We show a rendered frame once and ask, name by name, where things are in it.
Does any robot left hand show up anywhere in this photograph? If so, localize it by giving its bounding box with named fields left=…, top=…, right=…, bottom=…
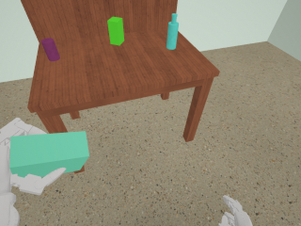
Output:
left=0, top=118, right=66, bottom=195

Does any robot right hand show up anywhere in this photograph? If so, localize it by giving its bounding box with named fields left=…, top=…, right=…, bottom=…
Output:
left=218, top=195, right=253, bottom=226

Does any robot left forearm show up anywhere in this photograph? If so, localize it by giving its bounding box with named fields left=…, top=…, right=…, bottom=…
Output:
left=0, top=192, right=20, bottom=226

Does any sponge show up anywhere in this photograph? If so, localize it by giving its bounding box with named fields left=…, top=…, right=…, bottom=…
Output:
left=9, top=131, right=89, bottom=178

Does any table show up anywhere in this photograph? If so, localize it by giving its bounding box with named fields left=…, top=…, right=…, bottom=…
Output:
left=21, top=0, right=220, bottom=174

